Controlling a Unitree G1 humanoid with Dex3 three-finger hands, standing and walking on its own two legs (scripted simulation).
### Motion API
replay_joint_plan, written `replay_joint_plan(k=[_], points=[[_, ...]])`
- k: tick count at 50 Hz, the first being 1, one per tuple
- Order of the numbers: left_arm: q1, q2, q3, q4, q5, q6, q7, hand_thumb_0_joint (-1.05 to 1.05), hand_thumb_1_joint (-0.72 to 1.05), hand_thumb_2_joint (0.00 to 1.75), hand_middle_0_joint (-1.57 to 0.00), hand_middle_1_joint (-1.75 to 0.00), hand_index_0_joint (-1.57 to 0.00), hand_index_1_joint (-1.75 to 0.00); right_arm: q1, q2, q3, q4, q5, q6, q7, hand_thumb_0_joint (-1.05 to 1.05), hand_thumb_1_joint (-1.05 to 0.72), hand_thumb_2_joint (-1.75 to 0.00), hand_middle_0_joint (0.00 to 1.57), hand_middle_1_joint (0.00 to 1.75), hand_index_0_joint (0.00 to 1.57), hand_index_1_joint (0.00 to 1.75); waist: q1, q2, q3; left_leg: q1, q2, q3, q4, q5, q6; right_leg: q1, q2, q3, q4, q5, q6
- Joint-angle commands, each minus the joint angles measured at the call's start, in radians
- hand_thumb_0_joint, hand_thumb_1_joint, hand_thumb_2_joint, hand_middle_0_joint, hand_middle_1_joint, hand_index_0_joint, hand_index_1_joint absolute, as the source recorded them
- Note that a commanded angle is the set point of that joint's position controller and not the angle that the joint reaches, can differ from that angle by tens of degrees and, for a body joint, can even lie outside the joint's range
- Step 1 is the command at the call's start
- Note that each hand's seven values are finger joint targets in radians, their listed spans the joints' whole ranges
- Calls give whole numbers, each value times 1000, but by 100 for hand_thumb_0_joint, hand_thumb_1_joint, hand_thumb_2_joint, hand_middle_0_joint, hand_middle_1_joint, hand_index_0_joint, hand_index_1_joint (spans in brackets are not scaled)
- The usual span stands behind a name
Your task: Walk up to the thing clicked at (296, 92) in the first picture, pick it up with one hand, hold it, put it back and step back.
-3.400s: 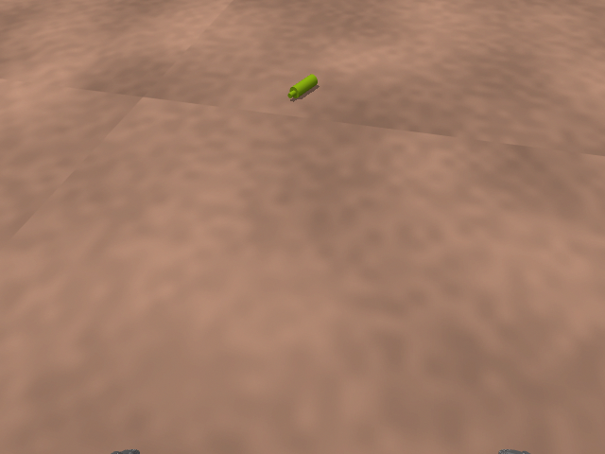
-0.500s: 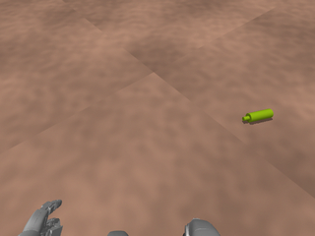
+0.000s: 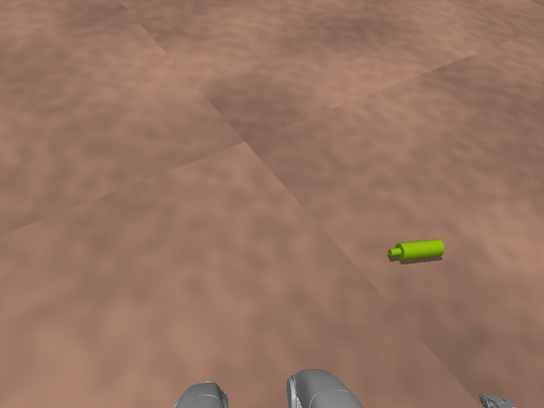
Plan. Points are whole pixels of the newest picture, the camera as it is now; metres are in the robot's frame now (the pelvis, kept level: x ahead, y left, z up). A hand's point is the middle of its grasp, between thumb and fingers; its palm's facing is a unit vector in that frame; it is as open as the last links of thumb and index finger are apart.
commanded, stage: walk up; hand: left
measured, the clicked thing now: (414, 249) +0.79 -0.67 -0.71
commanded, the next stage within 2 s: none
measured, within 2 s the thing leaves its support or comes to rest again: neither
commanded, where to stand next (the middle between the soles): +0.49 -1.07 m, yaw +10 degrees
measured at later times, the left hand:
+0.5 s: hand (238, 400) +0.13 +0.06 -0.11, palm faces +0.07 -0.91 -0.40, open 7.4 cm
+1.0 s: hand (335, 331) +0.26 -0.12 -0.15, palm faces -0.01 -0.95 -0.30, open 7.4 cm
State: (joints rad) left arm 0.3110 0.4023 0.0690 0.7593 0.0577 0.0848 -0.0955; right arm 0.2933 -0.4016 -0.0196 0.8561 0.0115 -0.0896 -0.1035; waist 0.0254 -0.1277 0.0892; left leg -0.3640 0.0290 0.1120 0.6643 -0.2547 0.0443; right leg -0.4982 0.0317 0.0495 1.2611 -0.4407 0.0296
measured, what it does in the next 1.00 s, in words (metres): steps to the right: right foot, then left foot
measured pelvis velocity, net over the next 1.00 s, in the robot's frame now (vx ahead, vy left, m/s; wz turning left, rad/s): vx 0.17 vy -0.41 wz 0.03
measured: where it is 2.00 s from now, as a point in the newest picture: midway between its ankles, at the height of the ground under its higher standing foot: (473, 368)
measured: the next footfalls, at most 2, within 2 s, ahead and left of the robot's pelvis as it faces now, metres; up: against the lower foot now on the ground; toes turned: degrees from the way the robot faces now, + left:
right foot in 0.26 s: +0.16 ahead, -0.33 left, +0.00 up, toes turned -2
left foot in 0.66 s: +0.25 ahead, -0.20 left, +0.00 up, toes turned +10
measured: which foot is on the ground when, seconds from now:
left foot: down 0.00-0.28, up 0.30-0.64, down 0.66-1.00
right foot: up 0.00-0.24, down 0.26-0.66, up 0.68-1.00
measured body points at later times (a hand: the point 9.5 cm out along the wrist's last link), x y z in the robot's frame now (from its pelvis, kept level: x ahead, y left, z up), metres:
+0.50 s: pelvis +0.10 -0.23 +0.01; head +0.11 -0.24 +0.46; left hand +0.13 +0.11 -0.09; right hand +0.17 -0.57 -0.10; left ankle +0.15 -0.13 -0.66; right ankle +0.12 -0.33 -0.72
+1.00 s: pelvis +0.17 -0.41 +0.00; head +0.18 -0.35 +0.45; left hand +0.26 -0.07 -0.13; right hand +0.21 -0.77 -0.05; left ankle +0.21 -0.21 -0.72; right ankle +0.24 -0.61 -0.67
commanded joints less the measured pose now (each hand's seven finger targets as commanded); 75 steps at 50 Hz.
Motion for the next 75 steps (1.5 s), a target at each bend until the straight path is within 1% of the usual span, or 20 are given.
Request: replay_joint_plan(k=[1,8,13,15,16,21,27,30,32,33,35,39,50,55,57,65,70,72,73,75], points=[[-5,236,105,-110,-6,-17,-17,0,90,90,-20,-30,-20,-30,27,-349,-101,-27,-16,-42,0,0,-90,-90,20,30,20,30,13,223,-21,-52,278,-288,-344,-136,172,-81,-119,119,-15,121,-16],[-129,214,106,-114,-14,-10,-52,0,90,90,-20,-30,-20,-30,35,-444,-136,-9,-48,-46,26,0,-90,-90,20,30,20,30,-34,392,-30,-60,238,-190,-363,-297,141,-12,-159,-14,-406,131,-8],[154,280,147,24,1,-33,-23,0,90,90,-20,-30,-20,-30,-33,-323,-100,-5,-52,-4,17,0,-90,-90,20,30,20,30,126,75,-185,-250,118,9,174,-256,63,453,-54,-133,-684,107,-35],[87,423,165,-42,18,-51,3,0,90,90,-20,-30,-20,-30,22,-223,-60,-29,-21,8,4,0,-90,-90,20,30,20,30,117,-234,-99,-548,-36,-42,577,-353,0,400,-350,452,-1035,-167,-177],[-25,460,170,-65,-4,-57,13,0,90,90,-20,-30,-20,-30,36,-283,-82,-9,-28,8,-11,0,-90,-90,20,30,20,30,66,-214,-79,-501,46,-100,603,-310,4,353,-397,550,-1088,-260,-245],[-102,281,112,-63,-16,-65,26,0,90,90,-20,-30,-20,-30,122,-300,-79,106,-4,-9,4,0,-90,-90,20,30,20,30,-2,-148,-31,-309,51,-91,396,-170,0,254,-218,149,-885,160,-257],[-56,233,87,-113,-1,-67,27,0,90,90,-20,-30,-20,-30,95,-271,-68,75,-10,-10,16,0,-90,-90,20,30,20,30,26,-47,-48,-180,9,-46,179,-117,11,284,-272,169,-933,282,-275],[-157,224,75,-158,0,-55,23,0,90,90,-20,-30,-20,-30,226,-250,-75,96,-3,-19,12,0,-90,-90,20,30,20,30,-57,21,-79,118,8,-28,-47,89,17,136,-244,58,-818,335,-232],[-107,174,54,-176,-8,-57,20,0,90,90,-20,-30,-20,-30,315,-304,-102,101,-18,-21,-9,0,-90,-90,20,30,20,30,-106,176,-139,394,76,-167,-196,169,33,-24,-116,-50,-509,380,-122],[-40,129,45,-178,-3,-55,22,0,90,90,-20,-30,-20,-30,311,-384,-124,76,-35,-18,-20,0,-90,-90,20,30,20,30,-86,362,-183,535,336,-585,-265,76,119,-253,-18,-60,-300,-41,-50],[9,275,87,-142,18,-20,31,0,90,90,-20,-30,-20,-30,194,-416,-134,9,-5,-13,-30,0,-90,-90,20,30,20,30,-58,154,-136,348,525,-824,-368,-201,274,-263,-52,111,-33,-92,-5],[-5,262,103,-97,5,-10,15,0,90,90,-20,-30,-20,-30,78,-324,-99,4,-15,-24,-12,0,-90,-90,20,30,20,30,-3,128,-23,32,294,-375,-365,-166,127,-104,-64,152,-64,78,-22],[-106,238,112,-96,-9,9,-36,0,90,90,-20,-30,-20,-30,25,-465,-147,2,-50,-28,9,0,-90,-90,20,30,20,30,-32,365,-49,-29,282,-210,-301,-319,146,-25,-155,8,-387,32,-1],[212,318,156,43,17,-17,-2,0,90,90,-20,-30,-20,-30,-22,-262,-79,10,-51,17,2,0,-90,-90,20,30,20,30,160,-151,-121,-393,60,59,417,-346,32,408,-100,8,-786,-33,-54],[8,445,161,-64,12,-32,17,0,90,90,-20,-30,-20,-30,-7,-277,-93,-13,-27,27,-23,0,-90,-90,20,30,20,30,75,-225,-30,-498,-11,-118,634,-326,-5,232,-349,550,-1109,-333,-201],[-64,244,98,-94,1,-57,37,0,90,90,-20,-30,-20,-30,119,-280,-72,119,-18,-9,2,0,-90,-90,20,30,20,30,13,-109,-22,-269,9,-43,271,-193,1,280,-243,190,-867,259,-297],[-124,218,71,-150,3,-40,35,0,90,90,-20,-30,-20,-30,235,-250,-71,124,-7,-23,-2,0,-90,-90,20,30,20,30,-48,-9,-93,97,-20,-15,-72,83,14,160,-216,78,-733,431,-230],[-97,156,48,-174,-10,-42,34,0,90,90,-20,-30,-20,-30,343,-338,-114,133,-29,-24,-24,0,-90,-90,20,30,20,30,-114,247,-162,400,148,-307,-262,122,23,-71,-91,-30,-407,195,-122],[-29,142,49,-163,-5,-33,38,0,90,90,-20,-30,-20,-30,307,-410,-131,95,-44,-21,-33,0,-90,-90,20,30,20,30,-78,315,-187,453,386,-731,-337,-23,105,-240,-3,28,-236,-56,-46],[42,280,85,-113,14,-4,45,0,90,90,-20,-30,-20,-30,152,-421,-136,35,-9,-12,-34,0,-90,-90,20,30,20,30,-38,140,-142,292,495,-783,-378,-230,227,-226,-64,124,-52,-84,-24]])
